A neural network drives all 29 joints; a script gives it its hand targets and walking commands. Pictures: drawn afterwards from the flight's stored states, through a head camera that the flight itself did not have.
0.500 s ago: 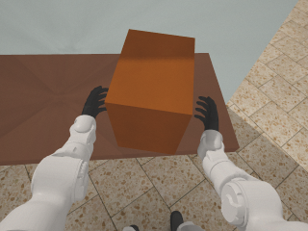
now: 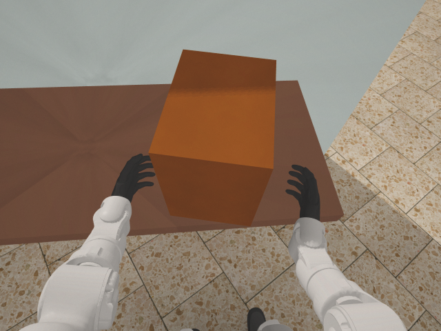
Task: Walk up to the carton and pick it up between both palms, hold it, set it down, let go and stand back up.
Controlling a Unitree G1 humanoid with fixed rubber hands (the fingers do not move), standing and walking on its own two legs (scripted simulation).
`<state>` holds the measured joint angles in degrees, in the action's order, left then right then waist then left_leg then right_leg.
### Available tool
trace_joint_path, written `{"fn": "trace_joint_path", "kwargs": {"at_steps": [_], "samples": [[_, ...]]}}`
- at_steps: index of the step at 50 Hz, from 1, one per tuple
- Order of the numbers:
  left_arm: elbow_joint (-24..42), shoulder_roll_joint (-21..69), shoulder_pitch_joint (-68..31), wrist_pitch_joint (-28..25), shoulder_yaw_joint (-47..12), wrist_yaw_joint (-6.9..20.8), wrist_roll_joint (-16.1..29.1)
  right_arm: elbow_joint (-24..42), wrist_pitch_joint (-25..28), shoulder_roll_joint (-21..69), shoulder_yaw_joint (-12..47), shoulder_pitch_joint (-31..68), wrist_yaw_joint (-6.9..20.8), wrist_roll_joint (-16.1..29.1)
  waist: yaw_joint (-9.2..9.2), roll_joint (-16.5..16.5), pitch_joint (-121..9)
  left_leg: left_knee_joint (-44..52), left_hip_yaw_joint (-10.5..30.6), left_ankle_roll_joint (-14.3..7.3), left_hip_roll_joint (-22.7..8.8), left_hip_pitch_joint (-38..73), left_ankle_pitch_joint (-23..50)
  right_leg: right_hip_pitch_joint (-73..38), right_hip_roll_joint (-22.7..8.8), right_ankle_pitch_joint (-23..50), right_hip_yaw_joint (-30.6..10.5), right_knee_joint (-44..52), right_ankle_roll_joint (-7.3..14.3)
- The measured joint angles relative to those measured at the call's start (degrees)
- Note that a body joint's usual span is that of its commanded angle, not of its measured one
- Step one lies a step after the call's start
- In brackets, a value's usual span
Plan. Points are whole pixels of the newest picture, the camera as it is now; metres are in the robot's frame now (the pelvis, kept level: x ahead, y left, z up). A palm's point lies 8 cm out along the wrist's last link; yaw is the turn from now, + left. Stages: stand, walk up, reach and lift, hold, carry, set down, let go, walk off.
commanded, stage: set down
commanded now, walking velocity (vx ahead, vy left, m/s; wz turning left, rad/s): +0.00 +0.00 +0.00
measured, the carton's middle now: (219, 144) +0.51 -0.01 -0.03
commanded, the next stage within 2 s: none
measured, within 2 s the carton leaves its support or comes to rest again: neither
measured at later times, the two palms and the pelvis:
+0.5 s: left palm (97, 222) +0.34 +0.23 -0.03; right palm (311, 238) +0.27 -0.16 -0.02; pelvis +0.01 +0.01 +0.01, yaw +1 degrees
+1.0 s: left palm (72, 271) +0.26 +0.27 -0.03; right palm (316, 269) +0.22 -0.15 -0.02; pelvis +0.01 +0.01 +0.01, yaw +1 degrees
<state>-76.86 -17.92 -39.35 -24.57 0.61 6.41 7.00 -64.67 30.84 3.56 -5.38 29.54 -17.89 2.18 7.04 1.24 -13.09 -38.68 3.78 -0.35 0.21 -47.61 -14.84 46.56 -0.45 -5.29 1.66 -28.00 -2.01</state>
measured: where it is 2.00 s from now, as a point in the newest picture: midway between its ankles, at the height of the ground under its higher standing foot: outside the picture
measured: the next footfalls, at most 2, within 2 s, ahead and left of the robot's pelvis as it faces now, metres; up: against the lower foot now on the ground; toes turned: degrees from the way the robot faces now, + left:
none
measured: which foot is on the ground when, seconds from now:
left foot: down 0.00-1.00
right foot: down 0.00-1.00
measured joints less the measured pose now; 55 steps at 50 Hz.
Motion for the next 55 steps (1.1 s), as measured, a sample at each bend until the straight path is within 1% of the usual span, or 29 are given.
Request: {"fn": "trace_joint_path", "kwargs": {"at_steps": [8, 13, 20, 23, 30, 35, 39, 47, 55], "samples": [[3.73, -0.31, 4.71, 1.61, 0.0, 1.46, 0.0, 3.07, 0.24, 0.0, 3.28, -4.66, -0.77, 1.39, 0.0, 0.22, 0.27, 0.0, 0.0, 0.0, 0.0, 4.42, -1.1, -4.41, 0.0, -1.09, 0.0, 0.0, 0.0], [5.26, -0.34, 7.6, 2.45, 0.08, 2.54, 0.0, 3.28, 0.78, -0.01, 4.59, -7.46, -1.17, 1.73, -0.07, 0.16, 2.14, 0.0, 0.0, -0.02, 0.0, 8.89, -1.95, -8.87, 0.0, -1.94, 0.0, 0.0, 0.0], [8.23, -0.6, 12.57, 2.96, 1.02, 3.25, 0.11, 5.72, 1.87, 0.01, 5.18, -13.69, -1.29, 2.0, -1.14, -0.07, 5.27, 0.0, 0.0, -0.06, 0.0, 13.85, -2.77, -13.82, 0.0, -2.76, 0.0, 0.0, 0.0], [8.79, -1.15, 14.08, 2.94, 1.04, 3.25, 1.28, 6.9, 1.24, 0.01, 5.18, -15.05, -1.29, 2.0, -1.34, -0.15, 5.59, 0.0, 0.0, -0.09, 0.0, 14.15, -2.81, -14.12, 0.0, -2.78, 0.0, 0.01, 0.0], [15.39, -1.37, 19.52, 2.96, 0.98, 3.65, 1.78, 11.48, 2.6, 0.08, 5.53, -18.99, -1.28, 1.99, -1.95, -0.28, 7.32, 0.0, 0.0, -0.1, 0.0, 16.35, -3.09, -16.32, 0.0, -3.1, 0.0, 0.0, 0.0], [18.49, -1.37, 23.24, 3.28, 1.01, 4.27, 1.79, 12.51, 2.87, 0.1, 5.67, -22.5, -1.29, 2.0, -2.58, -0.26, 7.98, 0.0, 0.0, -0.1, 0.0, 18.88, -3.65, -18.85, 0.0, -3.66, 0.0, 0.0, 0.0], [21.11, -1.39, 25.88, 3.69, 0.99, 4.5, 1.79, 14.63, 2.81, 0.11, 5.87, -25.34, -1.28, 1.99, -3.35, -0.26, 9.19, 0.0, 0.0, -0.11, 0.0, 21.3, -4.03, -21.26, 0.0, -4.04, 0.0, 0.0, 0.0], [26.66, -1.93, 31.64, 5.35, 0.95, 5.2, 2.92, 19.41, 1.88, 0.15, 6.81, -29.5, -1.29, 2.01, -4.23, -0.54, 12.93, 0.0, 0.0, -0.33, 0.0, 25.33, -4.34, -25.28, 0.01, -4.36, 0.0, 0.01, 0.0], [31.48, -3.94, 36.25, 6.56, -1.23, 5.22, 5.06, 23.94, -2.07, 0.17, 6.89, -32.65, -1.28, 2.01, -5.06, -0.76, 15.07, 0.0, 0.0, -0.79, 0.0, 27.46, -4.6, -27.41, 0.04, -4.59, 0.0, 0.01, 0.0]]}}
